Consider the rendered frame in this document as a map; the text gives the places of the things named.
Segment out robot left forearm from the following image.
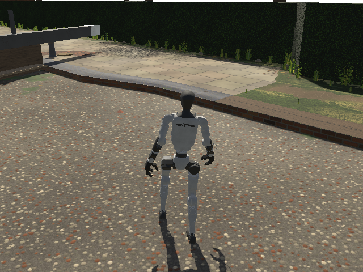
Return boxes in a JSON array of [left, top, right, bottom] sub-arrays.
[[147, 136, 162, 163]]

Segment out right robot hand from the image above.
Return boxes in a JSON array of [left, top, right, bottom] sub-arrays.
[[201, 154, 214, 165]]

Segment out left robot upper arm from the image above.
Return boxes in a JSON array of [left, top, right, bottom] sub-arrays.
[[157, 113, 174, 146]]

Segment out left robot hand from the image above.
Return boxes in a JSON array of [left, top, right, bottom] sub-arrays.
[[145, 161, 158, 177]]

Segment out robot left foot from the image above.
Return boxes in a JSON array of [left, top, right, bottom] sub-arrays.
[[159, 209, 167, 219]]

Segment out right robot upper arm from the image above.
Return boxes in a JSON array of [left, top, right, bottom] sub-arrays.
[[197, 116, 211, 147]]

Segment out robot right forearm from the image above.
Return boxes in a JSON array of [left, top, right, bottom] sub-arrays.
[[205, 139, 214, 157]]

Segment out robot right thigh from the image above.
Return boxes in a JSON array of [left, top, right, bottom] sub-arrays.
[[187, 160, 200, 207]]

